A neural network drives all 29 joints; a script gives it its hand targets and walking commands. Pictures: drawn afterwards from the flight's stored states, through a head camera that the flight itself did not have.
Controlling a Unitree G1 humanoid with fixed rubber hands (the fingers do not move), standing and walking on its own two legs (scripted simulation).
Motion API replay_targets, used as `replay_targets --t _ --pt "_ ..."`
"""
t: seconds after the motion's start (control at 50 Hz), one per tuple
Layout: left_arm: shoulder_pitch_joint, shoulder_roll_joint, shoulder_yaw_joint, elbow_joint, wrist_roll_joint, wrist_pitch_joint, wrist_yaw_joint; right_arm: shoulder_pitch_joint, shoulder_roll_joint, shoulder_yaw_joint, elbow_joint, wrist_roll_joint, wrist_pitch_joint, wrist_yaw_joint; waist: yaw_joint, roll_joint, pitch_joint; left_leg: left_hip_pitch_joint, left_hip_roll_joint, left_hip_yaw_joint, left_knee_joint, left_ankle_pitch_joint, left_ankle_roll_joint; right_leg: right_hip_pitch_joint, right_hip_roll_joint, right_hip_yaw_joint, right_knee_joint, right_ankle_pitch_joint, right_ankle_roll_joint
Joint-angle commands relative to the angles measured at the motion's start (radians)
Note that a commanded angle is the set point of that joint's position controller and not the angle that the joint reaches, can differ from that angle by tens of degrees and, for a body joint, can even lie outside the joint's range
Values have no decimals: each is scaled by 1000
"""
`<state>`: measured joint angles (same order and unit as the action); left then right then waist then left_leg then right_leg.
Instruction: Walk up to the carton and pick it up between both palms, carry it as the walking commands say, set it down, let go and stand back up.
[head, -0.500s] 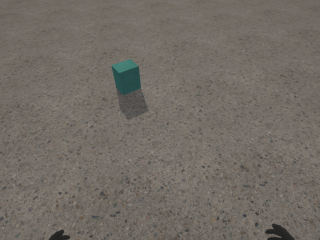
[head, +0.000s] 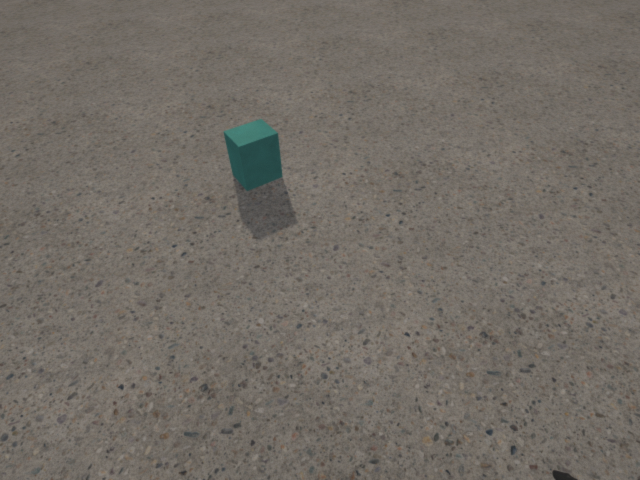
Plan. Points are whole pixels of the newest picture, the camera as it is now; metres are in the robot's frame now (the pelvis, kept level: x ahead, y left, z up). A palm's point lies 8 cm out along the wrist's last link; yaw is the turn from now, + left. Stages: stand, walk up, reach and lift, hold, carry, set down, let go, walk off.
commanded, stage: stand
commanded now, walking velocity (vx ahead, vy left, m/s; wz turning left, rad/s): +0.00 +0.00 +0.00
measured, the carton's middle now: (254, 155) +1.76 +0.33 -0.65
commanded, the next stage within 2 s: walk up in 0.44 s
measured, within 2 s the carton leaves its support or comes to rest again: neither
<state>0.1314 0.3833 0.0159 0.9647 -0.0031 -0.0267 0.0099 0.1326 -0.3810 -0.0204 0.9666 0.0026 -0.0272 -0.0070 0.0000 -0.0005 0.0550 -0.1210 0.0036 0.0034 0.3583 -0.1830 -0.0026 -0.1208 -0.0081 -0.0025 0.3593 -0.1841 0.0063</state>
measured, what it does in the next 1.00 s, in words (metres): walks ahead: left foot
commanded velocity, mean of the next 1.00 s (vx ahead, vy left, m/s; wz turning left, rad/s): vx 0.00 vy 0.00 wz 0.00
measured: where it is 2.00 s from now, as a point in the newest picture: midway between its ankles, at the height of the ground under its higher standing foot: (282, 381)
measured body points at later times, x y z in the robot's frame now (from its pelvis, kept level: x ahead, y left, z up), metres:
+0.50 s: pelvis +0.00 +0.00 +0.00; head +0.01 +0.00 +0.45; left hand +0.11 +0.31 -0.11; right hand +0.11 -0.31 -0.11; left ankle +0.01 +0.12 -0.75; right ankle +0.01 -0.12 -0.75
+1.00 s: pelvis +0.08 +0.08 -0.03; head +0.08 +0.10 +0.42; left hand +0.11 +0.44 -0.11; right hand +0.28 -0.23 -0.07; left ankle +0.14 +0.22 -0.75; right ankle +0.02 -0.10 -0.71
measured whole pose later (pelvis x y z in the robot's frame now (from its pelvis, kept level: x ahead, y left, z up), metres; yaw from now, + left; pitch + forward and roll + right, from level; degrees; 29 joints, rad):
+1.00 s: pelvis +0.08 +0.08 -0.03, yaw +9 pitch -2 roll +0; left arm 0.37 0.51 0.10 0.64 0.04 -0.04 -0.04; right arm 0.28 -0.47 -0.11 0.59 -0.04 -0.04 0.06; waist 0.03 -0.04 0.04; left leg -0.41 0.05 0.04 0.69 -0.24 0.02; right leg -0.22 -0.11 -0.02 0.91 -0.54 -0.06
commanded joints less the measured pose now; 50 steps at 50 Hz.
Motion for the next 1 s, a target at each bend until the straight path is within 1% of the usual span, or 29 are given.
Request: replay_targets --t 0.0,0.6,0.62,0.64,0.66,0.68,0.7,0.72,0.74,0.76,0.78,0.8,0.82,0.84,0.86,0.88,0.9,0.92,0.94,0.96,0.98 --pt "-31 166 34 -41 0 -11 5 -31 -166 -34 -41 0 -11 -5 0 1 -43 -8 124 -97 -70 62 24 -5 -122 96 -69 61 -26" --pt "-17 163 38 -6 -1 -9 11 -18 -165 -36 -6 1 -9 -12 0 1 -45 7 130 -94 -82 99 24 11 -127 93 -81 96 -26" --pt "60 237 78 -98 35 -24 -6 67 -188 -88 -72 -23 -20 15 3 3 -166 -48 92 -133 10 -415 99 98 -114 44 31 -341 -95" --pt "116 252 96 -105 44 -25 -13 1 -191 -96 -121 -42 -19 30 43 -7 -58 -208 113 -179 79 -546 118 33 -154 126 53 -504 -128" --pt "162 263 107 -120 45 -27 -16 -74 -164 -99 -185 -45 -19 44 79 -32 46 -398 94 -167 165 -471 104 67 -206 223 0 -556 -171" --pt "221 287 116 -127 48 -31 -13 -127 -132 -95 -239 -42 -18 57 112 -122 99 -583 33 -55 315 -347 64 169 -307 356 -145 -642 -232" --pt "250 300 123 -152 64 -41 -3 -142 -124 -94 -288 -52 -16 62 131 -166 116 -697 44 -88 514 -316 43 191 -440 507 -250 -658 -290" --pt "188 297 122 -195 72 -45 10 -65 -155 -103 -299 -52 -12 66 75 -90 84 -679 93 -168 586 -264 27 148 -455 486 -272 -663 -287" --pt "134 292 122 -236 71 -50 11 1 -183 -112 -305 -47 -10 76 34 -60 56 -625 120 -165 579 -225 10 118 -427 413 -268 -627 -269" --pt "107 292 122 -265 76 -58 8 22 -187 -110 -323 -44 -9 89 23 -84 56 -600 136 -133 546 -195 1 94 -395 317 -262 -567 -253" --pt "101 291 122 -290 76 -64 1 33 -186 -107 -343 -46 -9 100 20 -115 52 -544 139 -101 495 -171 -3 57 -356 219 -250 -508 -232" --pt "109 293 123 -312 73 -66 -8 37 -184 -107 -362 -48 -8 111 24 -128 42 -464 130 -63 437 -161 -5 6 -323 136 -242 -476 -216" --pt "123 302 125 -328 69 -67 -17 35 -178 -108 -385 -48 -4 119 27 -136 46 -390 119 -31 381 -151 -4 -51 -303 83 -235 -478 -207" --pt "130 312 127 -342 67 -65 -26 41 -175 -110 -402 -45 -1 122 25 -141 54 -310 106 1 344 -122 2 -114 -293 50 -223 -492 -201" --pt "123 319 128 -356 66 -61 -33 75 -171 -113 -410 -39 0 120 9 -141 61 -221 91 34 311 -84 7 -175 -287 22 -193 -501 -196" --pt "113 322 128 -368 62 -53 -38 128 -169 -117 -410 -37 -1 115 -15 -128 61 -125 68 76 269 -38 12 -229 -272 -15 -139 -521 -187" --pt "116 310 121 -381 60 -45 -42 182 -179 -127 -402 -42 -3 104 -35 -101 51 -32 33 109 254 -52 21 -276 -246 -51 -54 -540 -175" --pt "142 272 107 -392 58 -36 -47 270 -207 -142 -379 -45 -9 88 -64 -15 6 106 3 100 243 -120 41 -341 -198 -108 148 -508 -158" --pt "175 201 83 -414 51 -28 -58 406 -273 -168 -356 -46 -18 65 -133 199 -91 292 53 -48 184 -307 92 -470 -116 -179 543 -406 -117" --pt "113 144 66 -507 27 -34 -64 448 -397 -183 -407 -46 -30 39 -179 380 -122 287 362 -724 -135 -693 236 -707 34 -74 859 -500 -72" --pt "67 241 103 -550 34 -27 -52 370 -418 -180 -438 -31 -30 16 -151 105 -87 159 452 -813 -207 -830 313 -715 -25 159 977 -383 -67"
